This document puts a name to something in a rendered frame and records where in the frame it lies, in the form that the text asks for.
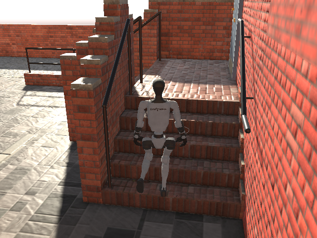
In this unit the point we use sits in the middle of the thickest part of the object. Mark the right robot forearm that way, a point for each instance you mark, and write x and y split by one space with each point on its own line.
182 131

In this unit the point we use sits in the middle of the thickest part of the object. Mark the robot torso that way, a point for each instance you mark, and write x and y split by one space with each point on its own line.
158 120

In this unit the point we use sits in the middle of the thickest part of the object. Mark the right robot upper arm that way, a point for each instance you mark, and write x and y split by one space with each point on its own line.
176 113

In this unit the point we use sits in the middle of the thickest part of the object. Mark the robot right hand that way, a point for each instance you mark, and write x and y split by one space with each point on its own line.
179 139

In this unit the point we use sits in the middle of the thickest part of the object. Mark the left robot upper arm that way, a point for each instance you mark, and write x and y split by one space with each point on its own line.
141 112

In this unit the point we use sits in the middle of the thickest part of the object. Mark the left robot forearm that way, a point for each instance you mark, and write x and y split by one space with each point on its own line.
137 131

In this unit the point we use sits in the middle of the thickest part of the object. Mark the robot left thigh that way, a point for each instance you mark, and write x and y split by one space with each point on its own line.
147 146

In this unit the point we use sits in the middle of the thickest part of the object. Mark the robot left hand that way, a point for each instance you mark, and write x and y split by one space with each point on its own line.
135 140

